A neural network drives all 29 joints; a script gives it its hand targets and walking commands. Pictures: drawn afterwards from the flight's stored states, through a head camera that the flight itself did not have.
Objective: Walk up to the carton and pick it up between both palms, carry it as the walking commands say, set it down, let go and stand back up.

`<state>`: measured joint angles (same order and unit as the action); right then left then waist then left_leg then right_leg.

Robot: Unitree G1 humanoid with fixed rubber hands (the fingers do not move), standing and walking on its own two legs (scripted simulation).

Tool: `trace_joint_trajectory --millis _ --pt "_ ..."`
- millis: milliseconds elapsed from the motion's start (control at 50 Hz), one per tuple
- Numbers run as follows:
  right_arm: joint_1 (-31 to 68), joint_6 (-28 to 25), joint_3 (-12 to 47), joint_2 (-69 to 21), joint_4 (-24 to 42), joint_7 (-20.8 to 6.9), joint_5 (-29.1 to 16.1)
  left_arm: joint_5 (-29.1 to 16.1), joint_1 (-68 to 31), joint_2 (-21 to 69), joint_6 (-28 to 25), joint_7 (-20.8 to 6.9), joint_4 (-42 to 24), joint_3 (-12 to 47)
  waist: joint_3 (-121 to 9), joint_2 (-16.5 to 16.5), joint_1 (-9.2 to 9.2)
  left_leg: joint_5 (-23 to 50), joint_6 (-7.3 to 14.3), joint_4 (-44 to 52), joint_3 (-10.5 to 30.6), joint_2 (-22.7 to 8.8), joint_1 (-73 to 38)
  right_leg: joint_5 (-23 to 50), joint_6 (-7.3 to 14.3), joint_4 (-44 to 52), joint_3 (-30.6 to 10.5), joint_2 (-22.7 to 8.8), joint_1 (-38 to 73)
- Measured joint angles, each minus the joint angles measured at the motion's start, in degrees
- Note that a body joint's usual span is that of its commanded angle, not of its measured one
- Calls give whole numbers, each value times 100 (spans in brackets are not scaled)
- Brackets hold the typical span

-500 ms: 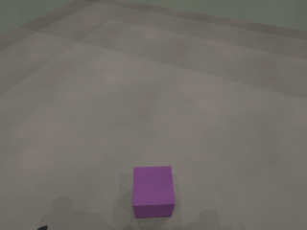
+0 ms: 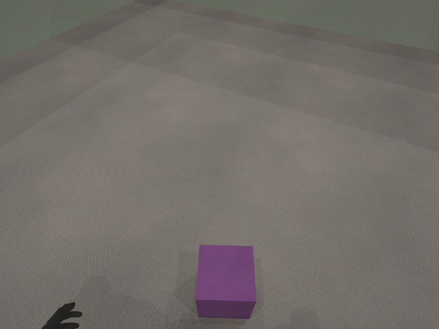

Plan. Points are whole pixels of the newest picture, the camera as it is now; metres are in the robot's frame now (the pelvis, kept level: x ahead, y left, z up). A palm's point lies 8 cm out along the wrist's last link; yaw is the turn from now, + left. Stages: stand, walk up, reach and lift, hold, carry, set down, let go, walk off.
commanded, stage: walk up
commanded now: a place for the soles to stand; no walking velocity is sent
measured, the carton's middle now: (225, 282) +0.43 -0.01 -0.65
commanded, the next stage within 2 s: reach and lift in 0.44 s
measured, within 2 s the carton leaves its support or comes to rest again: neither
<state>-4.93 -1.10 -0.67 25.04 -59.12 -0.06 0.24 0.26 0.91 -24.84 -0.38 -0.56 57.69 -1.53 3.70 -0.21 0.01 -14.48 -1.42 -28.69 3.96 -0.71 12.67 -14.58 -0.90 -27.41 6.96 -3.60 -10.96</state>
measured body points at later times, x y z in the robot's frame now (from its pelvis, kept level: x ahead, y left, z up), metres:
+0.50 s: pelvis +0.00 +0.00 +0.00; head +0.03 +0.01 +0.45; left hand +0.14 +0.32 -0.10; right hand +0.15 -0.31 -0.09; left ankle +0.01 +0.14 -0.74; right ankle +0.00 -0.13 -0.74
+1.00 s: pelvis -0.02 -0.01 -0.04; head +0.12 -0.02 +0.38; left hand +0.26 +0.27 -0.13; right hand +0.25 -0.29 -0.14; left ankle +0.01 +0.14 -0.74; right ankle +0.00 -0.13 -0.74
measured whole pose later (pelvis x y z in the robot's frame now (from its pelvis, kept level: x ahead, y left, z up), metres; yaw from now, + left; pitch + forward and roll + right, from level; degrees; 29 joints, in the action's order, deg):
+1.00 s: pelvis -0.02 -0.01 -0.04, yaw -5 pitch +13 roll +1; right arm 13.7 13.9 -6.5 17.2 -35.1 -0.8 2.4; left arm -0.6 -9.2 -17.9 11.7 -3.3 35.2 -12.4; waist 3.8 -0.2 2.2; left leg -22.2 -2.5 -49.2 -0.6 -2.7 40.2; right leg -21.3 -0.5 -50.1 1.2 -2.2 -42.0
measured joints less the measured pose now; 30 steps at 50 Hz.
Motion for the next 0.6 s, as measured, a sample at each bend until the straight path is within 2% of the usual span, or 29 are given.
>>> trace_joint_trajectory --millis 200,440,460,520,600 --pt "92 -67 44 -74 -132 46 20 40 160 97 26 -67 332 -3 -89 -49 44 221 18 428 24 10 -199 260 -32 518 44 9 254" --pt "123 -52 39 -111 -166 55 25 43 226 102 38 -67 401 -27 -98 -2 72 274 19 569 43 27 -291 287 -38 631 70 -6 345" --pt "67 64 -97 -146 118 -10 124 51 297 124 133 -78 116 -129 -114 -5 117 250 11 514 -2 15 -216 261 -28 540 20 0 226" --pt "86 513 -485 -335 1370 -252 373 137 442 224 516 -178 -1295 -450 196 -20 183 92 -11 185 -179 -56 -32 148 -11 135 -176 52 -81" --pt "169 1024 -742 -506 2266 -409 636 436 273 404 919 -289 -2082 -776 606 -29 188 -40 -39 -88 -327 -137 119 51 7 -194 -341 123 -332"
